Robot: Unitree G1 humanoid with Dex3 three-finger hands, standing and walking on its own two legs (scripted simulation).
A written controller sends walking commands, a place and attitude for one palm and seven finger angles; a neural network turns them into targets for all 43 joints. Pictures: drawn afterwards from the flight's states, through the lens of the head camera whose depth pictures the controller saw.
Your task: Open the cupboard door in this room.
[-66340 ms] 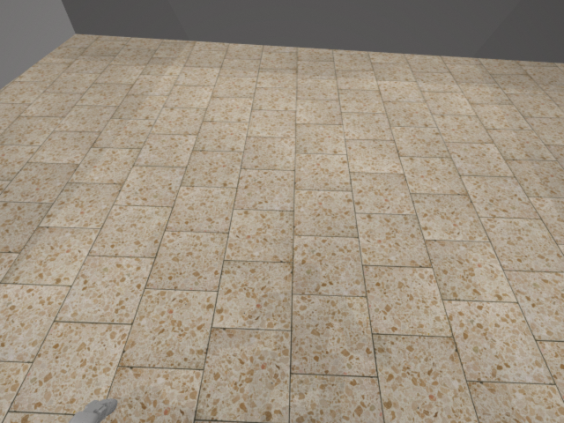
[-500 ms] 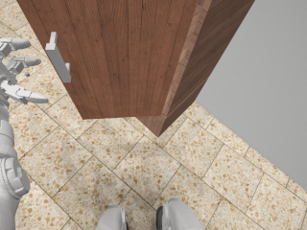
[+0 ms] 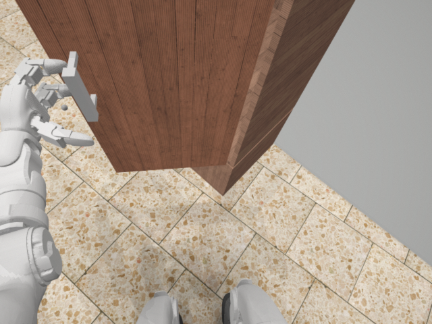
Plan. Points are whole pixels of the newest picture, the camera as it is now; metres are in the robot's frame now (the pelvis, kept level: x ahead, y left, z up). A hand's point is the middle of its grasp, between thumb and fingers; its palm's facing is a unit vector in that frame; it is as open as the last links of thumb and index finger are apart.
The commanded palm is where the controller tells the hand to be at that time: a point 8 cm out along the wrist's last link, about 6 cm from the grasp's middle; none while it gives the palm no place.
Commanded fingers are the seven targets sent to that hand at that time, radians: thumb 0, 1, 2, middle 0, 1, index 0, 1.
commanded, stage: slide the fingers in behind the handle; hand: left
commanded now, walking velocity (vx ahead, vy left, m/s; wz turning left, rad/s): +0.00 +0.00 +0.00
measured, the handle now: (83, 89) +0.53 +0.22 +0.06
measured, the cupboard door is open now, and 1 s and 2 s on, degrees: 49 49 49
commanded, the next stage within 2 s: close the thumb around the handle in 1.10 s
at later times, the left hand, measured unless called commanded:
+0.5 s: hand (86, 108) +0.48 +0.21 +0.06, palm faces +0.04 -1.00 -0.02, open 13.9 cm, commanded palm +0.46 +0.25 +0.06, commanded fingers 0.00 -0.50 0.30 -0.30 -1.20 -0.30 -1.20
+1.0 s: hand (92, 109) +0.48 +0.19 +0.06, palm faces +0.05 -1.00 -0.02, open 14.0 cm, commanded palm +0.45 +0.24 +0.06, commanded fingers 0.00 -0.50 0.30 -0.30 -1.20 -0.30 -1.20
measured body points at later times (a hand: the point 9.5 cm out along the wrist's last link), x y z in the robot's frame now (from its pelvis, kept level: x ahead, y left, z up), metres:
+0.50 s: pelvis +0.00 -0.01 +0.00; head +0.13 +0.01 +0.43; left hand +0.48 +0.26 +0.06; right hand +0.03 -0.28 -0.11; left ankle -0.01 +0.08 -0.67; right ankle +0.03 -0.13 -0.67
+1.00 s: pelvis +0.00 -0.01 +0.00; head +0.13 +0.00 +0.43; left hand +0.47 +0.25 +0.07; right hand +0.03 -0.27 -0.12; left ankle -0.01 +0.08 -0.67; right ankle +0.03 -0.13 -0.67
